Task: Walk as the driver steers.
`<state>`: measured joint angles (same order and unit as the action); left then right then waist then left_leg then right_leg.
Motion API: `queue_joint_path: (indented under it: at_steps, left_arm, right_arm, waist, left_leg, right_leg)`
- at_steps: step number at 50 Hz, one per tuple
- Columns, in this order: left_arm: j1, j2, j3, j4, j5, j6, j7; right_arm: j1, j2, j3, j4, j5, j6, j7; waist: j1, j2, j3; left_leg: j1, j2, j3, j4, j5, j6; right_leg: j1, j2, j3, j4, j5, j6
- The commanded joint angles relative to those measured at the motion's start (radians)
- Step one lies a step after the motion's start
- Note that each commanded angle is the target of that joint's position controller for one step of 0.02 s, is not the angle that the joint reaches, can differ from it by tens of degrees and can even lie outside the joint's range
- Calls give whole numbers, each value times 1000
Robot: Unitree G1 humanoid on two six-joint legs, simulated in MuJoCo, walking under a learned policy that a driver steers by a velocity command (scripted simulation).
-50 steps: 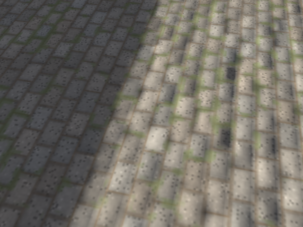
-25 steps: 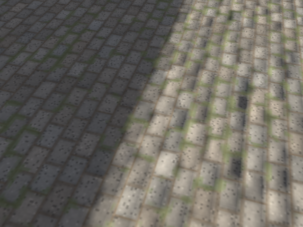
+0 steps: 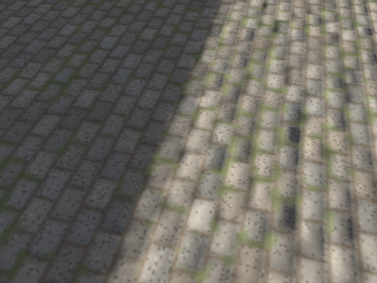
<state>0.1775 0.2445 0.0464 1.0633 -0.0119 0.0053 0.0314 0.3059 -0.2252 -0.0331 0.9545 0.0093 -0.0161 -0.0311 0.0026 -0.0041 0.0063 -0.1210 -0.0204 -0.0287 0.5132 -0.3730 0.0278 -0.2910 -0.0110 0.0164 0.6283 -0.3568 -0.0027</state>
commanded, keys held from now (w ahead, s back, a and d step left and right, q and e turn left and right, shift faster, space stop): w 1.00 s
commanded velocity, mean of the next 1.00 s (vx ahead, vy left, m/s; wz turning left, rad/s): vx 0.43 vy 0.00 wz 0.00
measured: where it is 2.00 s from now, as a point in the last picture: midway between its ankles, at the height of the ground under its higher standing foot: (203, 165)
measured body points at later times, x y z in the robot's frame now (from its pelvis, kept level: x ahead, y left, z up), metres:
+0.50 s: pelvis +0.18 -0.03 +0.01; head +0.20 -0.04 +0.46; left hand +0.09 +0.21 -0.13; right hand +0.39 -0.26 -0.10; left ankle +0.37 +0.12 -0.69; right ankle +0.04 -0.13 -0.73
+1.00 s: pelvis +0.47 +0.01 +0.01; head +0.48 +0.01 +0.46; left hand +0.64 +0.27 -0.09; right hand +0.46 -0.25 -0.13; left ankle +0.41 +0.10 -0.73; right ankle +0.66 -0.16 -0.67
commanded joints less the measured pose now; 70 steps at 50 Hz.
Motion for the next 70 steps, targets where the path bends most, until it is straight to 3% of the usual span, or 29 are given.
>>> queue_joint_path:
  at_steps: [1, 3, 6, 7, 8, 10, 13, 20, 27, 29, 31, 32, 33, 34, 35, 36, 37, 41, 45, 53, 56, 58, 59, 60, 61, 62, 64, 65, 70]
  left_arm:
    - [-129, 84, 14, -92, -16, -58, -17]
    - [-102, 82, 14, -89, -24, -87, -36]
    - [145, 104, 40, 21, -13, -95, -45]
    - [272, 172, 60, 42, -9, -95, -39]
    - [381, 260, 73, 58, -7, -100, -49]
    - [219, 132, 27, 11, 2, -122, -53]
    - [153, 84, 3, -22, 9, -120, -58]
    - [239, 134, -1, -22, 16, -94, -21]
    - [308, 144, 13, -5, -4, -82, -14]
    - [283, 170, 24, -18, 0, -73, -13]
    - [258, 162, 21, -35, 13, -57, -13]
    - [282, 115, 2, -61, 32, -58, -14]
    - [417, -39, -36, -56, 13, -81, -29]
    - [308, 84, -9, -65, -17, -111, -34]
    - [200, 138, 8, -106, -41, -128, -35]
    - [153, 136, 9, -115, -36, -135, -27]
    - [140, 129, 18, -115, -20, -130, -20]
    - [162, 71, 19, -125, -9, -86, -17]
    - [-6, 84, 24, -192, 8, -83, -17]
    - [-256, 68, 3, -279, -7, -103, -55]
    - [-231, 105, 13, -293, -9, -111, -70]
    - [-11, 168, 49, -231, -7, -113, -66]
    - [185, 236, 72, -184, 3, -111, -57]
    - [287, 324, 94, -154, 9, -102, -57]
    - [282, 229, 65, -158, 6, -102, -59]
    - [190, 183, 48, -173, 3, -105, -57]
    - [42, 126, 30, -204, 14, -108, -60]
    - [17, 104, 22, -204, 22, -113, -63]
    - [76, 142, 32, -165, 17, -120, -51]
  right_arm:
    - [43, -204, -51, -25, 10, -33, -9]
    - [18, -183, -50, -29, 17, -45, -3]
    - [-58, -172, -45, -50, 19, -41, 6]
    - [-87, -112, -27, -72, 11, -48, 9]
    - [-81, -73, -20, -111, 11, -66, 4]
    - [-77, -128, -35, -101, 46, -89, 17]
    - [-105, -138, -50, -91, 20, -93, 26]
    - [-309, -61, -26, -164, 11, -74, 41]
    - [-454, -86, -18, -222, 22, -87, 76]
    - [-377, -130, -37, -207, 20, -89, 79]
    - [-82, -204, -79, -121, 22, -83, 65]
    - [96, -277, -95, -83, 7, -77, 53]
    - [126, -298, -93, -60, -2, -78, 66]
    - [74, -197, -66, -63, 7, -82, 68]
    - [-25, -163, -55, -78, 8, -89, 65]
    - [-107, -146, -47, -92, 1, -96, 67]
    - [-148, -122, -41, -95, -10, -102, 71]
    - [-127, -114, -34, -57, -11, -110, 69]
    - [-53, -163, -42, -30, -11, -101, 39]
    - [99, -185, -45, 37, 9, -73, 25]
    - [89, -205, -55, 41, 9, -54, 20]
    - [49, -199, -51, 29, 5, -42, 20]
    - [54, -166, -34, 6, -9, -42, 19]
    - [181, -36, 4, 1, -12, -64, 33]
    - [144, -97, -7, 16, 4, -89, 37]
    - [45, -177, -30, -15, 35, -106, 42]
    - [-45, -171, -35, -31, 23, -108, 30]
    - [-30, -155, -40, -28, 15, -95, 26]
    - [-82, -107, -38, -51, -1, -57, 20]
  waist:
    - [-38, 187, 200]
    - [-14, 156, 186]
    - [98, 88, 61]
    - [143, -100, 11]
    - [152, -332, -50]
    - [70, -132, 67]
    - [35, -75, 85]
    - [66, -63, 108]
    - [59, -72, 140]
    - [-1, -101, 61]
    - [-149, -111, -124]
    - [-181, 31, -273]
    - [-87, 305, -422]
    - [-121, 189, -306]
    - [-97, 147, -146]
    - [-61, 40, -80]
    - [-29, 22, -39]
    - [30, 61, 3]
    - [-6, 41, 56]
    - [-82, 44, 88]
    - [-41, 69, 56]
    - [78, 78, -79]
    - [144, 16, -227]
    - [95, -238, -370]
    - [118, -209, -389]
    - [102, -162, -233]
    - [44, -45, -70]
    - [8, -67, -49]
    - [-12, -51, 9]
  left_leg:
    - [-97, 327, -442, -367, -366, 214]
    - [-31, 313, -376, -324, -210, 192]
    - [-234, 159, -154, -138, 63, 105]
    - [-363, 48, -15, 173, 130, 36]
    - [-557, -58, 18, 472, -151, -12]
    - [-679, 49, -95, 688, -81, 32]
    - [-633, 135, -41, 586, 138, 44]
    - [-591, 115, 45, 233, 355, -33]
    - [-512, 74, 49, 13, 404, 22]
    - [-377, 29, 74, 11, 339, 55]
    - [19, -2, 89, 16, 321, 111]
    - [341, 211, -175, 41, 256, 175]
    - [587, 422, -699, -147, -27, 340]
    - [494, 377, -716, -240, -117, 285]
    - [337, 349, -550, -261, -43, 240]
    - [177, 316, -428, -288, 103, 221]
    - [61, 280, -329, -310, 214, 209]
    - [-97, 231, -178, -399, 290, 222]
    - [-67, 219, -118, -435, 323, 215]
    - [117, 243, -43, -369, 385, 171]
    - [211, 284, -53, -278, 546, 145]
    - [177, 223, 0, -25, 837, 107]
    - [-3, 167, 41, 254, 676, 74]
    - [-431, -19, 68, 644, 147, -3]
    - [-556, -25, -88, 778, -196, 14]
    - [-637, 34, -90, 821, -137, 35]
    - [-580, 127, -42, 719, 31, 35]
    - [-513, 158, -48, 668, 79, 32]
    - [-541, 181, -29, 483, 220, -11]
  right_leg:
    - [-239, -21, -14, 166, -92, -44]
    - [-235, -48, -10, 69, -117, -72]
    - [265, 35, -69, -146, 143, -54]
    - [405, -132, 202, -276, 24, -116]
    - [524, -343, 638, -441, -78, -261]
    - [418, -344, 565, -451, -131, -252]
    - [338, -237, 296, -480, 124, -170]
    - [257, -178, 94, -535, 411, -176]
    - [368, -240, 43, -500, 508, -163]
    - [420, -250, 28, -381, 811, -142]
    - [321, -187, -19, -25, 991, -97]
    - [66, -115, -47, 309, 613, -73]
    - [-271, 82, 35, 629, -185, -25]
    - [-375, 32, 135, 732, -199, -50]
    - [-428, -17, 101, 732, -106, -67]
    - [-377, -72, 83, 683, -5, -68]
    - [-328, -104, 73, 627, 50, -62]
    - [-259, -153, 59, 493, 100, -38]
    - [-389, -158, 43, 255, 313, 3]
    - [-366, -84, -6, -87, 434, -15]
    - [-304, -58, -16, -127, 314, -54]
    - [6, 4, -70, -153, 297, -101]
    - [320, -117, 61, -112, 313, -159]
    - [702, -359, 537, -193, 111, -324]
    - [715, -378, 715, -320, 25, -320]
    - [585, -347, 565, -336, 29, -267]
    - [294, -272, 337, -395, 204, -228]
    - [208, -239, 269, -426, 253, -212]
    - [130, -212, 145, -513, 377, -235]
